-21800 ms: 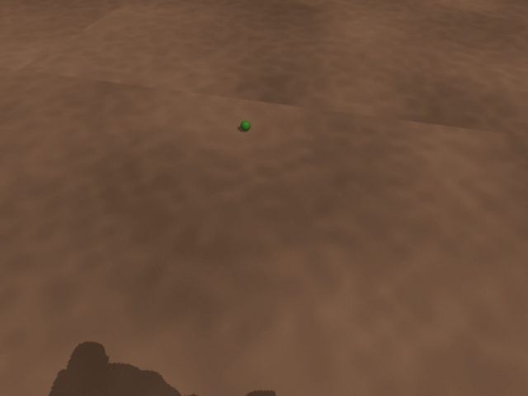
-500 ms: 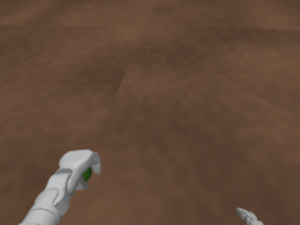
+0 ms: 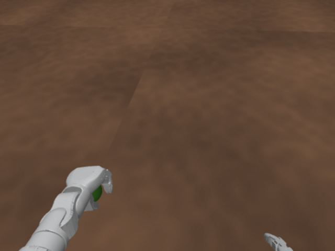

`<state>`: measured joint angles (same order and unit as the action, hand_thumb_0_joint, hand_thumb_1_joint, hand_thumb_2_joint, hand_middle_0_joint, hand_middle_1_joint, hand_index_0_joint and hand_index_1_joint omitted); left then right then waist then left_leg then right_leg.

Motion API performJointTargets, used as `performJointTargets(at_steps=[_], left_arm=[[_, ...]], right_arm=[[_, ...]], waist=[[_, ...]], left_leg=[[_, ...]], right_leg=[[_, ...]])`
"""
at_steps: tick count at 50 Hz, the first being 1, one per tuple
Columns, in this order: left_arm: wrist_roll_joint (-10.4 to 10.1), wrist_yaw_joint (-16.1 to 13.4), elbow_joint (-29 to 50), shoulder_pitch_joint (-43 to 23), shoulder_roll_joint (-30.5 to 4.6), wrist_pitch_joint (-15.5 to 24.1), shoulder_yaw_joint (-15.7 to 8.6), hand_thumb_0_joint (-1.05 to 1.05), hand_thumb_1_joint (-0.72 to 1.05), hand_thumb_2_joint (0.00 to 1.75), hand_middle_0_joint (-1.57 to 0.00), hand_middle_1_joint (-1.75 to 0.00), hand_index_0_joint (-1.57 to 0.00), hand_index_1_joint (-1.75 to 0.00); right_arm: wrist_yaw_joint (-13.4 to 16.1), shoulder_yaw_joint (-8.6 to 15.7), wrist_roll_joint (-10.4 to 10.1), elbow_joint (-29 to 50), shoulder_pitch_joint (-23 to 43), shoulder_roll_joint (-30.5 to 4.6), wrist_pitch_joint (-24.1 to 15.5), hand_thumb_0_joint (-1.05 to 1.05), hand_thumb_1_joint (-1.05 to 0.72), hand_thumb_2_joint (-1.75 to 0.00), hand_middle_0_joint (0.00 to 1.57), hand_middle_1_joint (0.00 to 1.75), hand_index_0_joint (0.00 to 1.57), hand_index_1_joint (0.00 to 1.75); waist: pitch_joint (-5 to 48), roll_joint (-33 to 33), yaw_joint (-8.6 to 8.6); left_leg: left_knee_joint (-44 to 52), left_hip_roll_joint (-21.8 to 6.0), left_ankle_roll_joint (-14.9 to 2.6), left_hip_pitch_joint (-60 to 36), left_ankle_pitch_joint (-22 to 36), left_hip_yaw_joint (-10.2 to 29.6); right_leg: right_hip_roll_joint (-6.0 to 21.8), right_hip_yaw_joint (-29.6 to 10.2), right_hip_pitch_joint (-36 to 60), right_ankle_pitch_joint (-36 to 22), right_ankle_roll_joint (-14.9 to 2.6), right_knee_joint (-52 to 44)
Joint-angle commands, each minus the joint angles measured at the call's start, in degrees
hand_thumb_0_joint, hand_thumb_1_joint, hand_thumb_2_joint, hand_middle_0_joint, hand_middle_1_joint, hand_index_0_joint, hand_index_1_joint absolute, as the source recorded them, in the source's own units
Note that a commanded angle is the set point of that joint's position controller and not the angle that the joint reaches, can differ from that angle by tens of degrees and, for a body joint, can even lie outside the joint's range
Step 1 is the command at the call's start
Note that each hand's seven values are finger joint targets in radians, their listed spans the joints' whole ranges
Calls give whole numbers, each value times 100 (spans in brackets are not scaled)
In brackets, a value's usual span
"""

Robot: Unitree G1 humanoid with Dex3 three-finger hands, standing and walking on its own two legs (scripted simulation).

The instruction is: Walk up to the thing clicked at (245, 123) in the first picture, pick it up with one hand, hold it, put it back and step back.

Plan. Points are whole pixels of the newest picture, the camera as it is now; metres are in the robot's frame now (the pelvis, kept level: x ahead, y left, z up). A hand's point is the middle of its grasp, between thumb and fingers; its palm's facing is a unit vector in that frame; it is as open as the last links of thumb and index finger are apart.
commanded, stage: hold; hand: left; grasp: from above
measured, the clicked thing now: (89, 191) +0.31 +0.24 -0.05
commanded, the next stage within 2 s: crouch in 0.04 s
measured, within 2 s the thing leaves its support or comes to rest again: neither
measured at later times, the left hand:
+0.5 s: hand (97, 205) +0.29 +0.23 -0.10, palm faces -0.47 -0.03 -0.88, open 7.1 cm
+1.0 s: hand (119, 213) +0.35 +0.23 -0.34, palm faces -0.44 +0.01 -0.90, open 6.7 cm
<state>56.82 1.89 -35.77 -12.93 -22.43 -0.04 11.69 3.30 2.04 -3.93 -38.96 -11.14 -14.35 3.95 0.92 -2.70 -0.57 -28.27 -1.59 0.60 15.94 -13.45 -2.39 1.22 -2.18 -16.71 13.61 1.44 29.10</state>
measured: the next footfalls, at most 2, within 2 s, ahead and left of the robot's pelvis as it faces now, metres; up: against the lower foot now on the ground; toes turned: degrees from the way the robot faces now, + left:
none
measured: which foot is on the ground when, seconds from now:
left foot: down 0.00-1.00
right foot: down 0.00-1.00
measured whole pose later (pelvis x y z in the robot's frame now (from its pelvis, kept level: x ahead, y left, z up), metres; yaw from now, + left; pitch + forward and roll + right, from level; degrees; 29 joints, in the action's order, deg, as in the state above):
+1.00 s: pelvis -0.05 +0.01 -0.21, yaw +0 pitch +32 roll -2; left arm 66.3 -20.9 -70.5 -40.2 -24.0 2.6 3.1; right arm 0.3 4.3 3.0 -43.1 -13.9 -13.8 -0.4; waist 11.6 -3.3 8.0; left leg -94.6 -2.0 -0.2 92.8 -34.3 1.4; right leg 0.3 -1.0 -91.3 33.8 2.4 92.6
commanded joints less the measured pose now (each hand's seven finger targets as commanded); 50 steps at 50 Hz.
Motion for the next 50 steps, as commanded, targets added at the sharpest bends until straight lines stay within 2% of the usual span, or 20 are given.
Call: performJointTargets(at_steps=[1,2,6,7,8,10,13,16,21,26,28,30,33,34,38,40,41,46,47,50], left_arm=[[23,-253,1232,-1850,-1253,24,-686,0,54,71,-87,-80,-91,-75],[38,-242,1083,-1737,-1140,13,-579,0,53,70,-88,-77,-92,-74],[38,-272,1303,-1848,-1245,30,-684,0,53,71,-87,-79,-91,-75],[41,-259,1327,-1845,-1178,42,-620,0,56,63,-87,-82,-94,-75],[50,-261,1225,-1665,-1111,20,-591,0,48,62,-79,-79,-86,-72],[62,-318,1213,-1635,-1197,23,-695,0,49,67,-83,-77,-88,-73],[132,-452,1067,-1620,-1087,92,-635,0,50,69,-86,-74,-89,-71],[246,-772,711,-1678,-1028,180,-689,0,49,69,-86,-73,-89,-70],[541,-1336,-245,-2094,-888,252,-553,0,53,74,-88,-76,-91,-73],[814,-1869,-1027,-2743,-643,357,-439,0,58,74,-92,-79,-95,-75],[937,-2113,-1302,-2937,-780,391,-582,0,59,70,-92,-78,-96,-74],[1031,-2302,-1596,-3168,-723,393,-571,0,62,65,-92,-78,-98,-73],[1119,-2546,-1866,-3513,-1024,330,-800,0,63,69,-94,-77,-99,-73],[1085,-2579,-1864,-3751,-922,324,-722,0,63,71,-94,-79,-98,-74],[1047,-2684,-2112,-4167,-1233,242,-921,0,61,67,-93,-76,-98,-71],[1017,-2661,-2403,-4117,-1020,179,-845,0,61,64,-94,-71,-98,-67],[992,-2655,-2291,-4278,-1235,189,-968,0,58,64,-92,-70,-96,-66],[967,-2540,-2564,-4451,-1438,190,-1115,0,59,69,-95,-71,-98,-68],[924,-2514,-2747,-4390,-1292,202,-1079,0,61,69,-95,-72,-98,-68],[952,-2501,-2632,-4683,-1553,324,-1190,0,60,68,-92,-73,-97,-68]], right_arm=[[41,231,21,778,529,-751,-265,0,-91,-90,20,30,20,30],[38,222,28,770,511,-742,-258,0,-91,-91,20,30,20,30],[33,244,23,810,524,-754,-240,0,-92,-91,20,30,20,30],[29,245,24,822,505,-751,-238,0,-93,-92,20,30,20,30],[27,237,25,805,485,-742,-237,0,-89,-90,20,30,20,30],[33,240,10,817,471,-749,-218,0,-90,-90,20,30,20,30],[22,263,30,751,395,-747,-179,0,-89,-90,20,30,20,30],[-4,285,82,669,324,-761,-144,0,-90,-90,20,30,20,30],[-100,343,198,456,48,-808,-109,0,-90,-90,20,30,20,30],[-219,453,326,269,-328,-842,-182,0,-90,-90,20,30,20,30],[-246,506,365,305,-443,-896,-212,0,-90,-90,20,30,20,30],[-275,533,407,304,-514,-935,-259,0,-90,-90,20,30,20,30],[-250,571,462,234,-597,-975,-315,0,-90,-90,20,30,20,30],[-239,553,489,218,-605,-942,-349,0,-90,-90,20,30,20,30],[-182,602,578,109,-721,-1048,-469,0,-90,-90,20,30,20,30],[-175,599,607,76,-752,-1033,-501,0,-90,-90,20,30,20,30],[-169,637,632,42,-765,-1081,-529,0,-90,-90,20,30,20,30],[-201,596,708,7,-797,-1069,-615,0,-90,-90,20,30,20,30],[-222,587,725,4,-824,-1082,-634,0,-90,-90,20,30,20,30],[-271,552,744,-20,-861,-1098,-710,0,-89,-90,20,30,20,30]], waist=[[1407,101,-17],[1266,235,30],[1352,90,-28],[1374,121,12],[1331,236,33],[1293,148,22],[1250,322,96],[1172,352,148],[1258,373,356],[1843,217,512],[2176,102,456],[2436,-49,521],[2890,-106,498],[3040,-197,606],[3626,-403,643],[3732,-356,751],[3893,-404,692],[3978,-316,810],[3954,-206,909],[4294,-149,954]], left_leg=[[315,237,-118,-736,1003,-9],[322,221,-125,-707,990,16],[335,230,-104,-728,988,23],[326,233,-112,-772,982,9],[321,222,-119,-747,1015,22],[311,236,-120,-732,1104,5],[227,245,-134,-665,1110,7],[92,243,-109,-507,1057,30],[-511,275,-104,106,769,20],[-1818,258,-64,1304,538,51],[-2314,220,-40,1756,453,80],[-2823,197,-62,2186,448,115],[-3410,204,-87,2928,150,139],[-3611,205,-103,3213,25,147],[-4282,128,-92,3847,-353,300],[-4535,110,-90,4208,-501,365],[-4643,102,-74,4312,-657,405],[-5271,132,-113,5327,-1400,408],[-5422,130,-130,5549,-1510,432],[-5873,166,-165,6001,-1613,443]], right_leg=[[-242,177,338,-814,-177,-458],[-254,199,312,-795,-175,-466],[-242,201,295,-783,-191,-461],[-248,186,301,-781,-186,-478],[-248,192,315,-821,-179,-465],[-243,189,259,-922,-187,-446],[-230,190,203,-962,-169,-395],[-221,207,-20,-892,-184,-257],[-184,201,-654,-693,-172,196],[-180,211,-1855,-537,-212,1415],[-206,247,-2375,-407,-249,1929],[-223,283,-2973,-334,-270,2437],[-240,331,-3494,-104,-284,3061],[-234,317,-3710,-25,-283,3254],[-252,423,-4679,364,-349,4082],[-245,456,-5031,490,-356,4408],[-246,475,-5189,629,-360,4555],[-212,495,-5896,1222,-346,5122],[-214,519,-6085,1326,-346,5249],[-211,542,-6324,1409,-341,5652]])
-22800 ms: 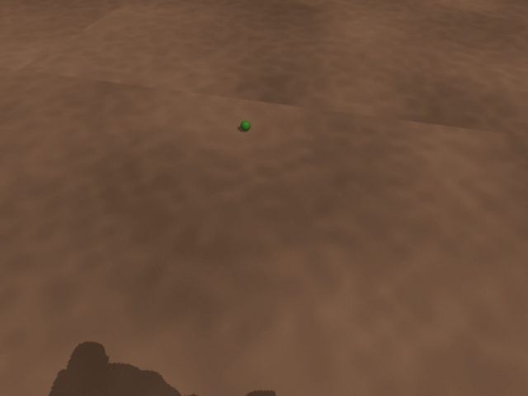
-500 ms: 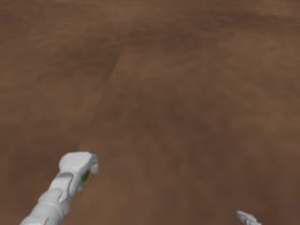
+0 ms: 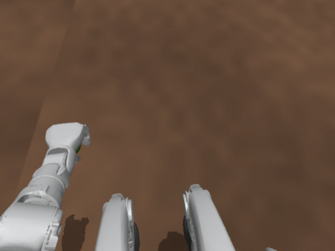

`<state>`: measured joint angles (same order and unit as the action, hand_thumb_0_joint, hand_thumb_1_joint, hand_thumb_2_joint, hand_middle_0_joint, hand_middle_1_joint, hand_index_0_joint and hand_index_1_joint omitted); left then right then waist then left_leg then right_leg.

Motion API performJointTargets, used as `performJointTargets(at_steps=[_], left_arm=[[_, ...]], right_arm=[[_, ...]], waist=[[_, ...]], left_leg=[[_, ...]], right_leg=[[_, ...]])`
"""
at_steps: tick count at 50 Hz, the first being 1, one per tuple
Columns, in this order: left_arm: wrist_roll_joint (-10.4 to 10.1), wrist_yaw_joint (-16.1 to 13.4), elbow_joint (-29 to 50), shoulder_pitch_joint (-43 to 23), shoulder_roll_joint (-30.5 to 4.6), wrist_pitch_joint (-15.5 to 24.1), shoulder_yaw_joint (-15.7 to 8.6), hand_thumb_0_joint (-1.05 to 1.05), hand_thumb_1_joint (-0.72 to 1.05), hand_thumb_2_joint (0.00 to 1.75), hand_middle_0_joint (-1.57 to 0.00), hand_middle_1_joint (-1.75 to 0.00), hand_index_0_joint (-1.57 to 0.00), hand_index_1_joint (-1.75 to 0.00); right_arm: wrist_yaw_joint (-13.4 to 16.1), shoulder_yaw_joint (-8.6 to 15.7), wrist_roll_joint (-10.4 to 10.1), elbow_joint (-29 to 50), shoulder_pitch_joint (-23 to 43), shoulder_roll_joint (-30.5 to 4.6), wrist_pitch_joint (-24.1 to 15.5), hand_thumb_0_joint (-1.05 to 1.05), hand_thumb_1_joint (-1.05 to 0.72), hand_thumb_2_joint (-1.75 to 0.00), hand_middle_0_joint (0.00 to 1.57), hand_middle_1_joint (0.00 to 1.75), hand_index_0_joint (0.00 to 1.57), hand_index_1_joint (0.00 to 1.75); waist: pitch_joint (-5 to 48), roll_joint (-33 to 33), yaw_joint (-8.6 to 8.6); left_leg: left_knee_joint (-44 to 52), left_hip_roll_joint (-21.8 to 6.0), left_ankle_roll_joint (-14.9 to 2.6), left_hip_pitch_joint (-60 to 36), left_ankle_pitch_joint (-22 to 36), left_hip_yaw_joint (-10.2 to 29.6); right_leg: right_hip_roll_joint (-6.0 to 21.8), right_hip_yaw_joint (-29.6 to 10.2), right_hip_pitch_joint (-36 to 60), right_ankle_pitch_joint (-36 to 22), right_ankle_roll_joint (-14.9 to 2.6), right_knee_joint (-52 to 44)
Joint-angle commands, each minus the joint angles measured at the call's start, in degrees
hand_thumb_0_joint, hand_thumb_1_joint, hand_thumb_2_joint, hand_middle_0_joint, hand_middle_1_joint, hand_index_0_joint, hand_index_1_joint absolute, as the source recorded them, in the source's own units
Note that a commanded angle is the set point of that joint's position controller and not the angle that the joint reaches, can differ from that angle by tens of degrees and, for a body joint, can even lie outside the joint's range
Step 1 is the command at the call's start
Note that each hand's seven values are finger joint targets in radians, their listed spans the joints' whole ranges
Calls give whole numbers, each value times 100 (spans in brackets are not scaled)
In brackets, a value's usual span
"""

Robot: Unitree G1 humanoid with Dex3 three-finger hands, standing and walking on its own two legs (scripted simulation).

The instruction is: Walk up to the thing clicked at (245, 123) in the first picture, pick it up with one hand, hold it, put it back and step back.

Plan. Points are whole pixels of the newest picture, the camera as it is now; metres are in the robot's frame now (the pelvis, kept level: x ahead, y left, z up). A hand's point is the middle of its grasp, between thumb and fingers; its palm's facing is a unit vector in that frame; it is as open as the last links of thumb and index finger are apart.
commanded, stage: crouch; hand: left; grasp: from above
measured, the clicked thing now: (68, 145) +0.43 +0.24 -0.14
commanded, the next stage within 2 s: lower in 1.18 s
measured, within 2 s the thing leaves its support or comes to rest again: neither
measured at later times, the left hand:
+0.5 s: hand (89, 154) +0.44 +0.22 -0.30, palm faces -0.45 -0.03 -0.89, open 6.7 cm
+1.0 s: hand (95, 156) +0.45 +0.22 -0.37, palm faces -0.46 -0.03 -0.89, open 6.7 cm
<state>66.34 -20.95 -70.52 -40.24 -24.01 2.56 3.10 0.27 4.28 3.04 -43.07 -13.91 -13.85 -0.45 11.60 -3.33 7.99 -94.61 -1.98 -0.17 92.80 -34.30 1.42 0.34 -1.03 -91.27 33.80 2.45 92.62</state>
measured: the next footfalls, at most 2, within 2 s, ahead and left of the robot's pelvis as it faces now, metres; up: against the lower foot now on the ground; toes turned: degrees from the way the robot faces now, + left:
none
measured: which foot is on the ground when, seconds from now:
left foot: down 0.00-1.00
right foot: down 0.00-1.00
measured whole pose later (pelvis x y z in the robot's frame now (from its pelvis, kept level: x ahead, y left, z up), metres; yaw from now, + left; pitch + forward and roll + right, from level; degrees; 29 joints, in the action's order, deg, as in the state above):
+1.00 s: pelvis -0.02 -0.01 -0.20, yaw -3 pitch +35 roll -6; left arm 71.6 -24.0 -85.8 -56.8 -36.6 8.8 -4.1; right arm -7.4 -1.0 8.0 -44.1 -10.2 -15.1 -3.9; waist 4.4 -0.5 13.8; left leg -132.3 -1.2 1.1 129.3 -38.8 6.6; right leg -1.2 1.3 -126.4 38.2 2.7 128.8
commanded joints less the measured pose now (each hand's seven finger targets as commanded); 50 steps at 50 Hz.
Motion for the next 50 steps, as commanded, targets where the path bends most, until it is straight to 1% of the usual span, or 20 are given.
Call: performJointTargets(at_steps=[1,5,7,8,10,13,16,17,20,24,28,29,30,31,33,34,36,39,46,50], left_arm=[[57,-220,773,-2000,-1477,110,-374,0,60,69,-92,-73,-97,-69],[199,-339,1020,-2534,-1799,322,-538,0,62,68,-94,-72,-98,-67],[292,-428,724,-2546,-1686,350,-506,0,62,69,-94,-72,-99,-68],[310,-499,903,-2772,-1883,375,-584,0,61,69,-94,-72,-99,-68],[323,-573,526,-2677,-1758,336,-572,0,63,70,-95,-73,-100,-69],[355,-673,496,-3034,-1957,289,-631,0,59,69,-94,-71,-98,-67],[301,-635,435,-2988,-1806,249,-581,0,61,71,-95,-71,-99,-68],[321,-608,393,-2952,-1976,241,-649,0,60,70,-95,-70,-98,-67],[287,-531,337,-3029,-1824,234,-573,0,60,71,-95,-70,-99,-67],[329,-476,347,-3033,-2136,292,-735,0,59,70,-94,-70,-97,-67],[332,-421,95,-3026,-2010,332,-620,0,59,69,-95,-69,-98,-66],[334,-427,136,-3258,-2126,380,-679,0,59,68,-93,-70,-97,-66],[371,-446,31,-3141,-2241,376,-766,0,58,66,-94,-68,-97,-64],[375,-431,9,-3150,-2130,382,-686,0,59,65,-94,-69,-98,-65],[404,-448,165,-3453,-2302,467,-770,0,58,67,-95,-67,-98,-64],[419,-437,-190,-3111,-2184,442,-699,0,59,65,-95,-68,-98,-64],[410,-467,56,-3464,-2409,515,-800,0,58,66,-94,-67,-97,-64],[456,-514,-224,-3556,-2349,533,-762,0,60,66,-95,-69,-98,-65],[460,-587,-421,-3861,-2772,629,-894,0,59,61,-93,-67,-97,-63],[493,-599,-703,-3818,-2727,643,-835,0,61,61,-94,-67,-98,-63]], right_arm=[[9,306,68,354,-608,-1180,-295,0,-90,-90,20,30,20,30],[-71,253,111,287,-680,-1197,-365,0,-90,-90,20,30,20,30],[-118,211,164,229,-713,-1182,-388,0,-90,-90,20,30,20,30],[-139,205,175,215,-720,-1176,-394,0,-90,-90,20,30,20,30],[-200,163,229,160,-753,-1156,-438,0,-90,-90,20,30,20,30],[-242,160,259,101,-704,-1159,-442,0,-91,-90,20,30,20,30],[-326,140,305,94,-730,-1138,-442,0,-91,-90,20,30,20,30],[-343,140,300,75,-753,-1187,-437,0,-91,-90,20,30,20,30],[-401,155,334,80,-767,-1215,-438,0,-91,-90,20,30,20,30],[-475,121,353,42,-816,-1260,-396,0,-91,-90,20,30,20,30],[-542,99,356,95,-739,-1255,-366,0,-91,-90,20,30,20,30],[-553,100,371,57,-775,-1329,-367,0,-91,-90,20,30,20,30],[-565,89,370,71,-781,-1341,-365,0,-91,-90,20,30,20,30],[-580,95,375,78,-771,-1319,-364,0,-91,-90,20,30,20,30],[-613,76,391,30,-856,-1362,-359,0,-91,-90,20,30,20,30],[-625,50,390,56,-817,-1360,-362,0,-91,-90,20,30,20,30],[-649,45,401,38,-808,-1375,-355,0,-91,-90,20,30,20,30],[-668,-2,429,2,-820,-1381,-368,0,-91,-90,20,30,20,30],[-697,-115,496,-50,-815,-1450,-413,0,-91,-90,20,30,20,30],[-709,-181,519,-57,-764,-1451,-429,0,-91,-90,20,30,20,30]], waist=[[3257,-184,124],[3655,-538,161],[3609,-566,263],[3786,-618,218],[3668,-700,310],[3825,-948,279],[3940,-901,337],[3992,-943,320],[3825,-1058,426],[3807,-1107,390],[3541,-1003,453],[3518,-1088,504],[3517,-1131,431],[3520,-1104,458],[3619,-1166,519],[3540,-1020,488],[3596,-1195,495],[3504,-1172,555],[3412,-1071,599],[3245,-1169,669]], left_leg=[[609,205,-81,-1638,543,93],[186,226,-50,-1457,473,153],[-79,235,-69,-1246,454,83],[-173,236,-76,-1186,440,45],[-420,228,-82,-1100,598,1],[-665,223,-78,-996,604,-34],[-957,205,-92,-878,854,-39],[-992,196,-75,-976,998,1],[-1178,163,-55,-905,1063,56],[-1459,174,-62,-574,1205,11],[-1623,173,-82,-242,960,9],[-1673,177,-82,-141,878,7],[-1639,175,-57,-227,894,55],[-1707,164,-59,-245,860,48],[-1836,175,-67,-129,916,23],[-1874,184,-75,-50,903,25],[-1942,190,-78,78,797,-2],[-2076,192,-82,196,714,-3],[-2415,218,-143,782,392,-89],[-2496,217,-121,880,308,-64]], right_leg=[[-112,436,884,-649,-449,-534],[-113,503,306,-542,-479,-42],[-113,505,146,-563,-464,98],[-138,506,175,-553,-469,164],[-106,514,-21,-701,-449,304],[-130,532,-261,-709,-471,569],[-128,560,-255,-975,-451,785],[-122,581,-317,-1049,-456,888],[-123,641,-600,-1113,-455,1106],[-148,648,-606,-1269,-439,1361],[-188,683,-863,-1086,-444,1512],[-178,691,-950,-1031,-443,1584],[-159,710,-1034,-1010,-459,1666],[-185,730,-1103,-970,-464,1699],[-190,734,-1036,-1060,-454,1794],[-201,748,-1054,-1042,-449,1831],[-214,748,-1116,-949,-459,1911],[-214,766,-1300,-885,-460,2030],[-242,770,-1291,-630,-429,2198],[-280,836,-1479,-551,-452,2334]])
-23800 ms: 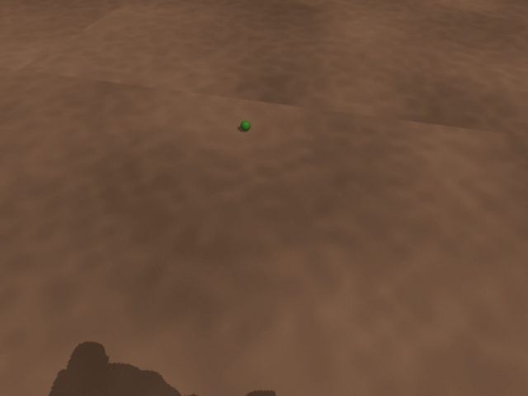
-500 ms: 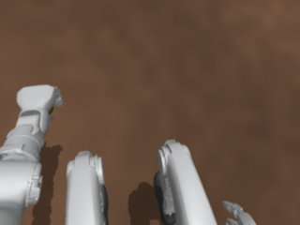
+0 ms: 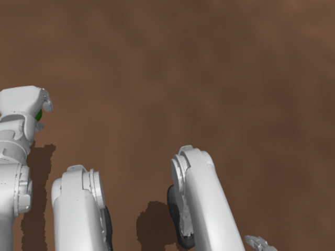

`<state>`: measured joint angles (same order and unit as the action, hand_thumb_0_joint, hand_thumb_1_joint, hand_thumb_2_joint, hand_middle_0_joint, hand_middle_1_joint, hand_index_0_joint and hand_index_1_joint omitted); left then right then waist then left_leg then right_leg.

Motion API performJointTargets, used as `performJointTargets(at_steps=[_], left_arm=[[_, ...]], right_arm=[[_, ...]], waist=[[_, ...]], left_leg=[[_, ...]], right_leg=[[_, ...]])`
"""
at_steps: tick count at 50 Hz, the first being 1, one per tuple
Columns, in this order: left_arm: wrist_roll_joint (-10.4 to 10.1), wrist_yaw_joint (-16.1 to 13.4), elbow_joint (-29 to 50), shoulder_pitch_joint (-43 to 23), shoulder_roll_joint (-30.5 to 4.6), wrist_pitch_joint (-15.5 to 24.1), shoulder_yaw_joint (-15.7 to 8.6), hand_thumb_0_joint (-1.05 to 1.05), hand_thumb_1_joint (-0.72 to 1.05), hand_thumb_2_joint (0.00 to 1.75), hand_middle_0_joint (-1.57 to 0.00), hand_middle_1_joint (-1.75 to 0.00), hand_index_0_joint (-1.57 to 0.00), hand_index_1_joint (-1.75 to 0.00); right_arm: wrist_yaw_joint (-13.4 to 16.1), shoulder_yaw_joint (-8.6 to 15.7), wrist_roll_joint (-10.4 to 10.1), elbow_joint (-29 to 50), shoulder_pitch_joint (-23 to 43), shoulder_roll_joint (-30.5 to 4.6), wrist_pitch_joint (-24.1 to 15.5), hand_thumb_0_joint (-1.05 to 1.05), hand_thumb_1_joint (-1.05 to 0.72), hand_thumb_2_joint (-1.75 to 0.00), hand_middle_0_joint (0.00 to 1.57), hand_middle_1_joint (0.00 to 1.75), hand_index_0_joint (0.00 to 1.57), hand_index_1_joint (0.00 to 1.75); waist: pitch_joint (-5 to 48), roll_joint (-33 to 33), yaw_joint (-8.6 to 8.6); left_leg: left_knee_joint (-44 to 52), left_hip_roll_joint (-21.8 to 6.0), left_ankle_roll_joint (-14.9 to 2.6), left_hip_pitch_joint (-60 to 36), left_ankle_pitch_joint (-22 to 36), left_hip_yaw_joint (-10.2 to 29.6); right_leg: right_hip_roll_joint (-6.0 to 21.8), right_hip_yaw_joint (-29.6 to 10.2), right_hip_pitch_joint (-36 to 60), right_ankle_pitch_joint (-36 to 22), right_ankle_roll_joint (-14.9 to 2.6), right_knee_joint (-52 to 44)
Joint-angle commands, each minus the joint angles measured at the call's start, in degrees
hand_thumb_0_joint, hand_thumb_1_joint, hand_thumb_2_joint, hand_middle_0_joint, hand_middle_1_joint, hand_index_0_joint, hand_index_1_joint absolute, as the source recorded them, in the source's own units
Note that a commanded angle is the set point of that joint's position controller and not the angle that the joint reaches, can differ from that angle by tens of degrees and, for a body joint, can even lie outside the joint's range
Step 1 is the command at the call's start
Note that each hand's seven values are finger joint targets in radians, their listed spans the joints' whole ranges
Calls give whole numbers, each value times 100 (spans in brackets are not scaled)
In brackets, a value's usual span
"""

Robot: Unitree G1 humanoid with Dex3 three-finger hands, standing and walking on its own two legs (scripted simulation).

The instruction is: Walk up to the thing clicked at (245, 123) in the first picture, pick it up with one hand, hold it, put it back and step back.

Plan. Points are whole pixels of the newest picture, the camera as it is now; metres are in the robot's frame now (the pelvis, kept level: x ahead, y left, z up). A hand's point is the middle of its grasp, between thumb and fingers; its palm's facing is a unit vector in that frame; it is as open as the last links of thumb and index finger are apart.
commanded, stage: crouch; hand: left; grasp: from above
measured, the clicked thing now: (26, 112) +0.48 +0.27 -0.18
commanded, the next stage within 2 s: lower in 0.18 s
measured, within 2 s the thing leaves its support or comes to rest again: neither
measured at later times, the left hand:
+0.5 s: hand (36, 119) +0.47 +0.26 -0.21, palm faces -0.48 -0.06 -0.88, open 6.8 cm
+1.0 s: hand (45, 120) +0.48 +0.26 -0.26, palm faces -0.47 -0.09 -0.88, open 6.6 cm
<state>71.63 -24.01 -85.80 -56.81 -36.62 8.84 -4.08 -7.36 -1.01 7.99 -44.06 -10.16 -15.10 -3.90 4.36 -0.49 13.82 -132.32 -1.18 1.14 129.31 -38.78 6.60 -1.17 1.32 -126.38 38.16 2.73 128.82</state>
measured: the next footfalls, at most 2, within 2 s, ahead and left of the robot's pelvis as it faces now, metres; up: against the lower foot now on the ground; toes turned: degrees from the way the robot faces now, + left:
none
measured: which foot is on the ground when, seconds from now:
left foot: down 0.00-1.00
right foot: down 0.00-1.00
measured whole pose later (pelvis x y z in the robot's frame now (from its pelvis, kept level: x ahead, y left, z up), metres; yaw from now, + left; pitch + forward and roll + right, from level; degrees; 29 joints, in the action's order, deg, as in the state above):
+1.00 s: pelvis +0.01 +0.00 -0.05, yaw -4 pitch +33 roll -10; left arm 73.4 -30.0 -92.9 -58.4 -45.5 10.7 -7.3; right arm -10.8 -8.3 11.8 -42.2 -8.8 -16.6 -7.1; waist -2.5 2.7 18.4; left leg -143.3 -0.6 1.5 136.0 -40.7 11.1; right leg -2.4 4.4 -131.4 38.8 3.5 136.8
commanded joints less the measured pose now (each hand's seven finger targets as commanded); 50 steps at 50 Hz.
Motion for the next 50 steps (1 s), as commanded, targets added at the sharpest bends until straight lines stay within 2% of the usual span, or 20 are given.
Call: performJointTargets(at_steps=[1,5,7,11,13,16,18,21,24,28,31,33,36,38,39,45,46,47,49,50], left_arm=[[-44,-315,763,-2096,-1589,-1,-198,0,61,59,-94,-66,-98,-62],[-12,-319,693,-2085,-1617,1,-145,0,59,59,-93,-65,-97,-61],[-27,-320,770,-2206,-1603,-3,-153,0,61,60,-95,-65,-99,-61],[-39,-309,738,-2122,-1651,-25,-147,0,60,59,-96,-61,-98,-58],[-41,-270,738,-2258,-1555,-17,-32,0,60,61,-96,-62,-98,-59],[-42,-288,810,-2112,-1643,-33,-114,0,58,58,-97,-58,-99,-56],[-41,-265,491,-2102,-1490,-21,27,0,57,59,-96,-59,-98,-57],[-49,-324,578,-2137,-1764,48,-132,0,57,59,-97,-58,-99,-56],[48,-364,541,-2236,-1748,112,-98,0,61,56,-97,-60,-100,-57],[110,-503,579,-2157,-1947,161,-222,0,62,56,-99,-58,-102,-55],[140,-605,436,-2103,-1935,135,-204,0,63,56,-99,-60,-102,-57],[146,-691,536,-2133,-2074,134,-349,0,64,57,-100,-60,-103,-57],[145,-706,356,-2097,-1910,105,-192,0,63,59,-100,-57,-102,-55],[132,-738,314,-2080,-2046,103,-253,0,62,57,-98,-56,-101,-53],[82,-768,228,-1963,-2120,103,-309,0,61,56,-97,-55,-100,-53],[112,-830,75,-2044,-2101,134,-265,0,65,55,-100,-55,-103,-52],[92,-857,147,-2150,-2242,176,-348,0,64,56,-99,-56,-102,-53],[93,-884,108,-1931,-2281,180,-399,0,64,57,-99,-56,-102,-53],[178,-937,133,-1944,-2434,197,-495,0,67,55,-101,-57,-104,-53],[184,-935,-14,-1997,-2300,201,-388,0,69,56,-103,-56,-106,-53]], right_arm=[[58,337,25,35,-1169,-1364,-88,0,-91,-90,20,30,20,30],[61,260,23,18,-1148,-1353,-64,0,-91,-90,20,30,20,30],[49,240,55,11,-1183,-1379,-79,0,-91,-90,20,30,20,30],[50,206,26,25,-1150,-1416,-63,0,-91,-90,20,30,20,30],[38,214,35,23,-1142,-1445,-80,0,-91,-90,20,30,20,30],[31,183,36,24,-1145,-1470,-72,0,-91,-90,20,30,20,30],[9,146,47,18,-1131,-1462,-78,0,-91,-90,20,30,20,30],[9,66,81,43,-1152,-1484,-97,0,-91,-90,20,30,20,30],[-26,39,106,70,-1132,-1540,-112,0,-91,-90,20,30,20,30],[-49,-21,152,66,-1130,-1576,-144,0,-91,-90,20,30,20,30],[-92,-33,204,100,-1084,-1594,-193,0,-91,-90,20,30,20,30],[-112,-37,221,110,-1133,-1642,-193,0,-91,-90,20,30,20,30],[-161,-101,266,92,-1105,-1603,-230,0,-90,-90,20,30,20,30],[-185,-131,286,99,-1148,-1649,-259,0,-90,-90,20,30,20,30],[-187,-142,271,80,-1101,-1666,-271,0,-90,-90,20,30,20,30],[-261,-244,364,100,-1101,-1719,-335,0,-90,-89,20,30,20,30],[-264,-244,371,100,-1113,-1804,-358,0,-90,-90,20,30,20,30],[-274,-259,368,93,-1086,-1754,-366,0,-90,-90,20,30,20,30],[-316,-299,423,171,-1092,-1786,-400,0,-90,-90,20,30,20,30],[-355,-325,456,159,-1077,-1777,-423,0,-90,-90,20,30,20,30]], waist=[[3895,-1350,60],[3894,-1369,60],[3932,-1407,136],[3859,-1534,68],[3744,-1512,222],[3844,-1743,118],[3601,-1344,280],[3614,-1415,200],[3597,-1656,332],[3666,-1786,290],[3523,-1916,356],[3604,-1963,368],[3469,-1909,468],[3407,-1783,496],[3420,-1758,396],[3317,-1868,606],[3234,-1881,620],[3322,-1943,502],[3332,-1947,584],[3203,-1857,670]], left_leg=[[1246,145,-266,-2720,730,-580],[1103,140,-274,-2541,778,-587],[1053,136,-270,-2577,821,-562],[1036,127,-246,-2606,840,-533],[952,110,-255,-2598,778,-506],[978,125,-210,-2694,919,-481],[830,110,-263,-2386,826,-452],[739,131,-273,-2275,873,-491],[735,121,-224,-2453,960,-392],[606,115,-221,-2519,1080,-420],[547,94,-210,-2554,989,-393],[547,107,-202,-2543,1027,-377],[469,88,-228,-2371,928,-373],[376,85,-254,-2237,957,-364],[395,89,-249,-2158,932,-358],[317,80,-223,-2268,992,-282],[293,73,-210,-2229,1007,-255],[323,69,-208,-2283,1045,-252],[219,59,-208,-2282,1223,-266],[159,51,-218,-2167,1146,-264]], right_leg=[[-110,612,2009,-960,-472,-1286],[-146,618,2029,-1031,-465,-1176],[-147,659,1977,-1082,-464,-1120],[-150,705,1858,-1093,-484,-1013],[-163,736,1708,-1071,-480,-993],[-138,766,1736,-1165,-494,-875],[-189,794,1698,-1136,-465,-888],[-164,762,1818,-1172,-433,-877],[-182,866,1591,-1235,-471,-689],[-189,859,1664,-1380,-450,-633],[-204,910,1481,-1312,-465,-573],[-188,933,1539,-1324,-468,-529],[-232,923,1545,-1299,-447,-545],[-238,922,1648,-1347,-414,-558],[-242,925,1637,-1292,-425,-536],[-263,1028,1582,-1352,-432,-431],[-257,1068,1524,-1349,-445,-421],[-277,1053,1600,-1383,-443,-408],[-283,1062,1761,-1577,-431,-359],[-295,1067,1737,-1534,-426,-363]])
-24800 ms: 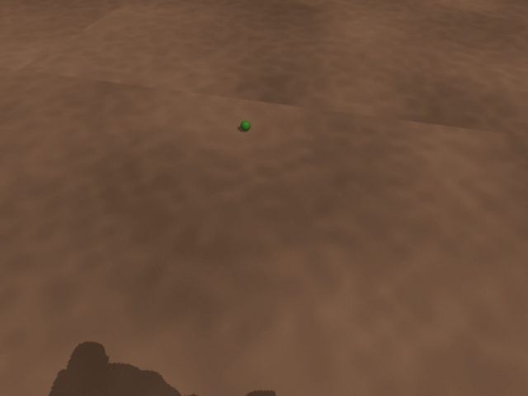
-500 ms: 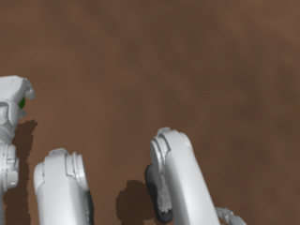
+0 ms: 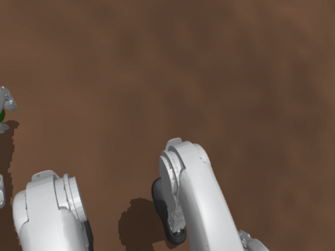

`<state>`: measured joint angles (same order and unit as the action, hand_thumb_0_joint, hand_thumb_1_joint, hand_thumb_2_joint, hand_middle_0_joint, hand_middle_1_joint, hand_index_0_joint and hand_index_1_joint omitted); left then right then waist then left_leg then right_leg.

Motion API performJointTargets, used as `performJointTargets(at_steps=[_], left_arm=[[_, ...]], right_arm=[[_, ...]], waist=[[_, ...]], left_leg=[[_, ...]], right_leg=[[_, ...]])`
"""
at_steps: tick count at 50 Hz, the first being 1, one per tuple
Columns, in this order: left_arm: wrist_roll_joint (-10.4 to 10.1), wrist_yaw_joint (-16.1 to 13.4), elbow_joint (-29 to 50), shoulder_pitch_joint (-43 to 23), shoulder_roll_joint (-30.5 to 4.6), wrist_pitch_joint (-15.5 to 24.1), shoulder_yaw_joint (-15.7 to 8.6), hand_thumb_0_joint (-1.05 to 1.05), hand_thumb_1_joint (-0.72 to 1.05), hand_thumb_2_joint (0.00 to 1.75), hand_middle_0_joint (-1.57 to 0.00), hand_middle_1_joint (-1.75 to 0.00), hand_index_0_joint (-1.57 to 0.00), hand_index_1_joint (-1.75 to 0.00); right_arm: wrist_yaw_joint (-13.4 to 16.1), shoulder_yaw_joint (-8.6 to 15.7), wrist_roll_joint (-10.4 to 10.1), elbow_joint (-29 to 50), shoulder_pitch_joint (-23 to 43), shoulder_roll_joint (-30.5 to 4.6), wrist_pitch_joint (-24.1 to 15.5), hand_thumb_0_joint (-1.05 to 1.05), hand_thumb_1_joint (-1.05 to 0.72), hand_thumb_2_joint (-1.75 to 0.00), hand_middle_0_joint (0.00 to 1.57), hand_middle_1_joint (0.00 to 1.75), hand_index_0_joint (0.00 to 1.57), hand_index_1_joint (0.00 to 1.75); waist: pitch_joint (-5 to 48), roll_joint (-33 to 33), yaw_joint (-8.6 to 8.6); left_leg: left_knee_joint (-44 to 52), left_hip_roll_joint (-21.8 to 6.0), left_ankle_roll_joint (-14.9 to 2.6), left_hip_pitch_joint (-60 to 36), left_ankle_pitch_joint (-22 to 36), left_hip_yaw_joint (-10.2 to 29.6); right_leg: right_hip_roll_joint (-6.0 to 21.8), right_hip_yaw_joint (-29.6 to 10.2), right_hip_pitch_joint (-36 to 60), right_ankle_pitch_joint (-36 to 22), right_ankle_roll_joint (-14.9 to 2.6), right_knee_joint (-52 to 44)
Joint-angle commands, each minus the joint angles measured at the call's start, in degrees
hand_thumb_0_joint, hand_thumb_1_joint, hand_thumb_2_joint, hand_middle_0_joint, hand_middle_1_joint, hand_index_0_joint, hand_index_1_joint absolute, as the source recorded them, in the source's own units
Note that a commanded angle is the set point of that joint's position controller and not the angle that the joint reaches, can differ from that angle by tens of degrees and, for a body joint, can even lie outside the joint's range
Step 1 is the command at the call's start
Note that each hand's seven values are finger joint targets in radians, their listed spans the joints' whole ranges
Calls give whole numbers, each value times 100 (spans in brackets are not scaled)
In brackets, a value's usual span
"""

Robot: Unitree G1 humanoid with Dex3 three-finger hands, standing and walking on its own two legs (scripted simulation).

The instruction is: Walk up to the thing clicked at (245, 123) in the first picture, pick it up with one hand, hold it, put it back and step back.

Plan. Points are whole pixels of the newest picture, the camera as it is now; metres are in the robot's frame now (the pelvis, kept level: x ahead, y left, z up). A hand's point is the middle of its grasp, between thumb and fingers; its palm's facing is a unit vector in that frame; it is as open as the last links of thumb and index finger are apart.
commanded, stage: rest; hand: left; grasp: from above
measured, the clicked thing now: out of the picture +0.47 +0.31 -0.23
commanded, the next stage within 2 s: open in 1.18 s
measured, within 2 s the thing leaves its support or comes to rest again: rests again in 1.12 s
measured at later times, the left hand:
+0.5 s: hand out of the picture +0.45 +0.29 -0.24, palm faces -0.45 -0.14 -0.88, open 6.1 cm
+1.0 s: hand (4, 118) +0.46 +0.28 -0.25, palm faces -0.45 -0.13 -0.89, open 6.1 cm
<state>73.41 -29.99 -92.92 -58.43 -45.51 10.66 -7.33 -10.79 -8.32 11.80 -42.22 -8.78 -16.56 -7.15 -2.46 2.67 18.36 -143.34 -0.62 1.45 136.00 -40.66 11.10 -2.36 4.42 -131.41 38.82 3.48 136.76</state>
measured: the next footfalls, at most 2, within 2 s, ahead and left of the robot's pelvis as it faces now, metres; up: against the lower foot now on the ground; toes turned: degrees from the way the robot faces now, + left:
none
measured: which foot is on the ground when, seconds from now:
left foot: down 0.00-1.00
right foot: down 0.00-1.00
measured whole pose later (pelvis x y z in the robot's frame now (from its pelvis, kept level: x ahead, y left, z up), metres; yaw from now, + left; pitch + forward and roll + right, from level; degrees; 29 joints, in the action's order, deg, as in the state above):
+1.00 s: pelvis +0.00 +0.01 -0.01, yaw -4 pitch +29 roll -13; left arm 73.4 -37.3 -101.4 -61.4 -53.2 11.4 -5.7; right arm -15.3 -15.0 14.9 -40.4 -5.7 -19.1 -13.7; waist -8.1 7.0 22.0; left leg -146.5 -1.3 1.0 134.7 -41.9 14.7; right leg -3.9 7.3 -129.0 38.0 4.2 136.5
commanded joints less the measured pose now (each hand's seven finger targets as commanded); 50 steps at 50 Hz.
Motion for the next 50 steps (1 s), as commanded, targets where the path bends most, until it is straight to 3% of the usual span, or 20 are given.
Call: performJointTargets(at_steps=[1,5,8,9,13,15,18,19,25,27,30,31,32,34,35,36,38,40,41,50], left_arm=[[-22,-344,642,-1846,-1343,25,-19,0,69,55,-103,-56,-106,-53],[-66,-458,721,-1559,-1676,32,-173,0,70,50,-102,-54,-106,-50],[-3,-538,686,-1675,-1465,-11,-55,0,73,54,-105,-55,-108,-52],[-12,-534,716,-1985,-1457,17,-20,0,74,53,-106,-55,-110,-51],[-75,-632,639,-1544,-1685,-9,-205,0,71,49,-104,-51,-107,-47],[-25,-652,617,-1551,-1598,-49,-156,0,73,51,-105,-52,-109,-49],[-114,-654,481,-1927,-1653,-28,-121,0,75,51,-106,-54,-109,-50],[-124,-660,405,-1668,-1658,-38,-101,0,73,51,-105,-52,-109,-49],[-37,-658,261,-1812,-1864,31,-172,0,77,50,-108,-52,-112,-48],[-81,-701,199,-1736,-1982,75,-232,0,76,49,-108,-52,-111,-48],[-77,-679,60,-1852,-1621,115,174,0,76,48,-106,-53,-110,-49],[-113,-690,75,-1955,-1735,144,118,0,75,50,-107,-52,-110,-48],[-88,-740,272,-1930,-2073,167,-85,0,75,48,-105,-52,-109,-48],[-82,-773,1,-1641,-1830,152,99,0,76,46,-107,-50,-111,-46],[-50,-850,113,-1813,-2139,172,-137,0,76,48,-107,-52,-111,-47],[-36,-860,130,-1689,-2041,160,-91,0,76,49,-107,-51,-110,-48],[-34,-859,-173,-1877,-1742,138,197,0,74,47,-105,-53,-109,-48],[-51,-942,84,-1971,-2094,159,-26,0,74,48,-106,-51,-109,-47],[1,-917,-103,-1903,-1909,136,151,0,73,46,-105,-51,-109,-47],[-83,-1005,-162,-1972,-2061,30,128,0,74,45,-104,-53,-108,-48]], right_arm=[[-31,404,79,-62,-1234,-1636,-125,0,-90,-90,20,30,20,30],[-52,361,64,-46,-1161,-1724,-178,0,-90,-90,20,30,20,30],[-109,337,99,-29,-1116,-1721,-201,0,-90,-90,20,30,20,30],[-143,338,136,-25,-1112,-1755,-241,0,-90,-90,20,30,20,30],[-173,266,142,-58,-1135,-1796,-268,0,-90,-90,20,30,20,30],[-218,261,163,-54,-1144,-1762,-271,0,-90,-90,20,30,20,30],[-264,234,206,-15,-1073,-1870,-363,0,-90,-90,20,30,20,30],[-263,205,189,-37,-1026,-1833,-341,0,-91,-90,20,30,20,30],[-283,169,221,42,-1051,-1991,-420,0,-91,-90,20,30,20,30],[-293,134,235,30,-984,-1992,-433,0,-91,-90,20,30,20,30],[-317,21,242,40,-875,-1894,-474,0,-91,-90,20,30,20,30],[-326,13,265,77,-863,-1955,-503,0,-91,-90,20,30,20,30],[-305,22,229,108,-946,-2060,-507,0,-90,-90,20,30,20,30],[-312,-30,235,35,-858,-1947,-500,0,-91,-90,20,30,20,30],[-305,-15,278,79,-926,-2046,-512,0,-90,-90,20,30,20,30],[-301,-28,238,129,-888,-2036,-499,0,-90,-90,20,30,20,30],[-336,-62,289,42,-783,-1983,-549,0,-90,-90,20,30,20,30],[-318,-71,237,156,-803,-2084,-561,0,-91,-90,20,30,20,30],[-345,-105,269,80,-805,-2016,-579,0,-91,-90,20,30,20,30],[-438,-173,289,128,-697,-2155,-753,0,-91,-90,20,30,20,30]], waist=[[3810,-2130,244],[3990,-2379,38],[3957,-2533,187],[3815,-2441,382],[3901,-2547,166],[3934,-2550,193],[3672,-2520,468],[3741,-2495,287],[3502,-2514,484],[3507,-2425,406],[3343,-2495,505],[3375,-2295,604],[3492,-2397,513],[3455,-2471,411],[3476,-2400,522],[3514,-2474,428],[3248,-2482,574],[3313,-2546,525],[3219,-2593,571],[3140,-2623,627]], left_leg=[[1230,-4,-266,-2800,1239,-707],[1357,-18,-215,-3005,1288,-658],[1308,-39,-180,-3181,1459,-616],[1192,-52,-203,-3104,1386,-615],[1280,-53,-194,-3114,1579,-595],[1272,-64,-185,-3189,1661,-579],[1140,-81,-212,-3047,1531,-552],[1228,-79,-215,-3022,1478,-547],[1216,-85,-168,-3121,1448,-474],[1223,-95,-206,-2954,1322,-475],[1205,-115,-210,-2882,1160,-447],[1114,-115,-237,-2866,1140,-435],[1186,-105,-231,-2939,1251,-438],[1234,-124,-210,-2895,1230,-447],[1194,-122,-208,-2938,1310,-423],[1265,-126,-176,-3031,1390,-397],[1185,-145,-184,-2954,1147,-386],[1243,-137,-175,-3013,1195,-361],[1191,-142,-184,-2968,1194,-408],[1205,-180,-146,-3088,1231,-292]], right_leg=[[-187,759,2176,-1540,-488,-1218],[-204,802,2261,-1491,-518,-1175],[-213,874,2103,-1656,-541,-1063],[-205,884,2030,-1649,-513,-1060],[-214,874,2329,-1795,-489,-1130],[-221,890,2332,-1894,-491,-1058],[-225,924,2237,-1859,-473,-1084],[-253,900,2332,-1785,-477,-1138],[-234,1013,2214,-1699,-496,-1029],[-264,991,2326,-1631,-472,-1148],[-299,984,2229,-1510,-481,-1140],[-289,1008,2293,-1549,-445,-1155],[-277,1007,2432,-1607,-448,-1191],[-321,979,2419,-1564,-470,-1166],[-301,1051,2436,-1665,-440,-1159],[-300,1041,2426,-1677,-475,-1104],[-315,1076,2133,-1526,-465,-1093],[-304,1060,2275,-1546,-475,-1118],[-320,1032,2273,-1574,-475,-1110],[-320,1134,2228,-1617,-451,-1048]])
